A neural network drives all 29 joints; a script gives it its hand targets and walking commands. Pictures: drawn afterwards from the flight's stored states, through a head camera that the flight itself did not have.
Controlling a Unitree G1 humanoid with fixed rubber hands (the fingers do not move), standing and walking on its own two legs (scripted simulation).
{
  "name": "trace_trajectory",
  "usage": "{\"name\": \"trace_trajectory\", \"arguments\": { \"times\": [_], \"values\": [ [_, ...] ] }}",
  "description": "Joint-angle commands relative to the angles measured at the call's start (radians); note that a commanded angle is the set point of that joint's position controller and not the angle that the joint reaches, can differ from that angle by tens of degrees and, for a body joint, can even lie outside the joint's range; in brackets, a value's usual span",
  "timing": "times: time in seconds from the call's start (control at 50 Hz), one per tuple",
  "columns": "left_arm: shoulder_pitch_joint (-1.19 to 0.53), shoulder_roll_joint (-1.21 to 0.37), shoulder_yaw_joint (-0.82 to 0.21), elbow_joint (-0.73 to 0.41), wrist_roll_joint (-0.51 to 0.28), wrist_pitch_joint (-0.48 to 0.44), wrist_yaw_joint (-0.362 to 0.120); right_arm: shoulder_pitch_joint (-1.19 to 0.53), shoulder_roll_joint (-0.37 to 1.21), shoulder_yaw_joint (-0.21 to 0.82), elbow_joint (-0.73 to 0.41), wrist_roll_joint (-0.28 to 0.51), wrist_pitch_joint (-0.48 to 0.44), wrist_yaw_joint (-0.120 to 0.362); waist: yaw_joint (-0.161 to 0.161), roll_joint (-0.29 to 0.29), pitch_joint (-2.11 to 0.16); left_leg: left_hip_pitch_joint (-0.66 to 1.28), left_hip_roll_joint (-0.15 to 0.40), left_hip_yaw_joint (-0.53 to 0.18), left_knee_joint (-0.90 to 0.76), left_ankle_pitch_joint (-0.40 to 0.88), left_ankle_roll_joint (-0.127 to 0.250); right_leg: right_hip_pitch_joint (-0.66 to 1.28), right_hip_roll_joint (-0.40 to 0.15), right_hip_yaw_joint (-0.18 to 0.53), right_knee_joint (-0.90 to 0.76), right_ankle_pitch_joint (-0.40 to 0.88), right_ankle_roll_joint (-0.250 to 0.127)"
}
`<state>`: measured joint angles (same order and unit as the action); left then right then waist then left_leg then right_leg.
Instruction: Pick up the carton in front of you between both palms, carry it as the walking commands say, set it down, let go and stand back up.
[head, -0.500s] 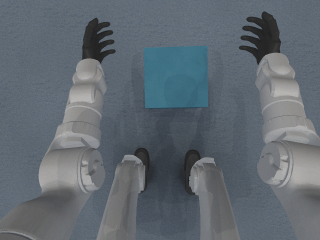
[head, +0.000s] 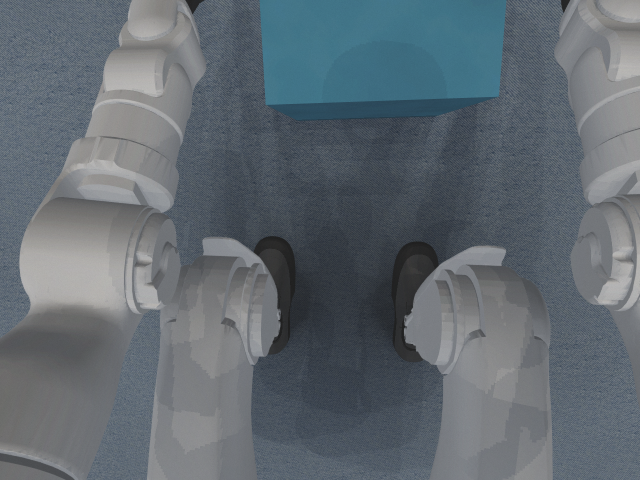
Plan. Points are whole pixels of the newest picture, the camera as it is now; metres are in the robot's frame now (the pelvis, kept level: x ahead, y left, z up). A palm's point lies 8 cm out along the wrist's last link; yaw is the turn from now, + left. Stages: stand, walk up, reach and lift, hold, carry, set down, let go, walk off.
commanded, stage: reach and lift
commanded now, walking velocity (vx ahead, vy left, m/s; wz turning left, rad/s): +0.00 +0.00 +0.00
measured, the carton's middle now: (371, 21) +0.55 -0.03 -0.27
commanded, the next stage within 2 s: none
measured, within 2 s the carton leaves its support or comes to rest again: leaves its support in 0.96 s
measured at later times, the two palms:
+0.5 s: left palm (202, 3) +0.55 +0.14 -0.20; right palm out of the picture +0.56 -0.20 -0.20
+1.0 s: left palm out of the picture +0.56 +0.12 -0.18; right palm out of the picture +0.56 -0.18 -0.19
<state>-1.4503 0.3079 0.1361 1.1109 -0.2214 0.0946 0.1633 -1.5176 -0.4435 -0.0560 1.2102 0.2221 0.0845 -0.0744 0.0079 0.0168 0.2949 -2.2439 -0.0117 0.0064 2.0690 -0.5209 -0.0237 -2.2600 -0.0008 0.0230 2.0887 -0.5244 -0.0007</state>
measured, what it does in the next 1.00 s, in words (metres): stands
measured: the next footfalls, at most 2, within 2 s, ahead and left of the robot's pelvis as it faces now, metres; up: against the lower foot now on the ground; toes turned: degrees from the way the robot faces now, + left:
none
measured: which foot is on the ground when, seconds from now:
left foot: down 0.00-1.00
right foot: down 0.00-1.00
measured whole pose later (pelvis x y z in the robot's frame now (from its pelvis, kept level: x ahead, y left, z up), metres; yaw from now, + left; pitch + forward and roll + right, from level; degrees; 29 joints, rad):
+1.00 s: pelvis +0.00 +0.00 -0.04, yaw +0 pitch +35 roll +2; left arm -1.48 0.24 0.21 1.02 -0.15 0.20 0.19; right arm -1.50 -0.35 -0.06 1.05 0.15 0.21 -0.10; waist -0.02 0.05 0.37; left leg -2.28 -0.03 -0.01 2.22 -0.55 -0.03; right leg -2.29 -0.01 0.02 2.24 -0.56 -0.01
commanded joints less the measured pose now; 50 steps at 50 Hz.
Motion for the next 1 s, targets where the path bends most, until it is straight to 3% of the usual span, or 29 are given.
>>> {"name": "trace_trajectory", "arguments": {
  "times": [0.0, 0.08, 0.2, 0.26, 0.36, 0.46, 0.56, 0.62, 0.68, 0.72, 0.8, 0.88, 0.98],
  "values": [
    [-0.285, 0.130, -0.001, -0.034, -0.009, -0.037, -0.008, -0.301, -0.136, 0.005, -0.037, 0.007, -0.035, 0.000, -0.008, -0.044, -1.139, 0.562, -0.011, 0.032, -0.107, 0.154, -0.021, 0.598, -0.002, -0.008, -0.140, 0.167, 0.014],
    [-0.331, 0.157, -0.023, -0.041, -0.035, -0.064, -0.008, -0.357, -0.147, 0.039, -0.058, 0.031, -0.059, -0.006, -0.003, -0.057, -1.203, 0.577, -0.013, 0.036, -0.049, 0.232, -0.019, 0.668, -0.001, 0.001, -0.082, 0.258, 0.015],
    [-0.344, 0.146, -0.080, -0.105, -0.078, -0.074, 0.007, -0.368, -0.166, 0.059, -0.128, 0.070, -0.069, -0.019, -0.035, -0.032, -1.345, 0.677, -0.030, 0.042, 0.010, 0.336, -0.022, 0.723, 0.010, -0.014, -0.032, 0.372, 0.014],
    [-0.307, 0.132, -0.073, -0.135, -0.071, -0.070, 0.016, -0.334, -0.148, 0.070, -0.144, 0.077, -0.063, -0.020, -0.022, -0.038, -1.380, 0.671, -0.040, 0.056, 0.016, 0.355, -0.025, 0.771, 0.016, -0.017, -0.024, 0.407, 0.015],
    [-0.219, 0.103, -0.020, -0.046, -0.022, -0.065, 0.004, -0.252, -0.076, 0.060, -0.060, 0.044, -0.051, -0.006, 0.004, -0.061, -1.133, 0.514, -0.040, 0.054, -0.011, 0.274, -0.020, 0.651, 0.018, -0.004, -0.048, 0.314, 0.024],
    [-0.234, 0.084, -0.001, -0.027, 0.001, -0.078, -0.012, -0.256, -0.056, 0.036, -0.051, 0.008, -0.063, -0.002, -0.010, -0.053, -1.064, 0.486, -0.040, 0.044, -0.023, 0.256, -0.018, 0.578, 0.018, 0.001, -0.068, 0.281, 0.022],
    [-0.313, -0.011, -0.058, -0.046, -0.027, -0.081, -0.015, -0.334, 0.032, 0.082, -0.075, 0.021, -0.067, 0.003, -0.018, -0.051, -1.081, 0.527, -0.054, 0.039, -0.035, 0.238, -0.015, 0.590, 0.026, -0.004, -0.082, 0.252, 0.019],
    [-0.337, -0.023, -0.030, -0.042, 0.007, -0.078, -0.004, -0.359, 0.042, 0.056, -0.074, -0.016, -0.062, -0.004, -0.024, -0.044, -1.087, 0.563, -0.064, 0.036, -0.039, 0.224, -0.021, 0.609, 0.033, -0.012, -0.084, 0.234, 0.020],
    [-0.490, -0.379, -0.126, -0.090, 0.003, -0.066, -0.074, -0.493, 0.416, 0.150, -0.098, 0.003, -0.049, 0.068, -0.025, -0.047, -1.059, 0.564, -0.092, 0.043, -0.031, 0.208, -0.012, 0.603, 0.060, -0.016, -0.082, 0.220, 0.010],
    [-0.590, -0.672, -0.162, -0.095, 0.039, -0.033, -0.159, -0.562, 0.719, 0.179, -0.102, -0.021, -0.021, 0.153, -0.029, -0.046, -0.984, 0.540, -0.111, 0.048, -0.018, 0.176, -0.007, 0.575, 0.075, -0.021, -0.071, 0.190, 0.006],
    [-0.592, -0.911, -0.129, -0.141, 0.092, 0.029, -0.271, -0.525, 0.964, 0.146, -0.164, -0.067, 0.037, 0.265, -0.031, -0.035, -0.928, 0.480, -0.125, 0.069, 0.003, 0.159, 0.010, 0.526, 0.094, -0.047, -0.048, 0.186, -0.011],
    [-0.622, -1.029, -0.180, -0.248, 0.041, 0.059, -0.296, -0.548, 1.060, 0.183, -0.287, -0.037, 0.071, 0.298, -0.047, -0.039, -1.121, 0.553, -0.125, 0.078, 0.018, 0.230, 0.018, 0.594, 0.095, -0.069, -0.031, 0.256, -0.010],
    [-0.644, -1.185, -0.266, -0.403, -0.034, 0.099, -0.287, -0.642, 1.176, 0.289, -0.572, 0.047, 0.103, 0.289, -0.053, -0.048, -1.647, 0.738, -0.141, 0.093, 0.019, 0.430, 0.014, 0.827, 0.106, -0.094, -0.032, 0.473, 0.006]
  ]
}}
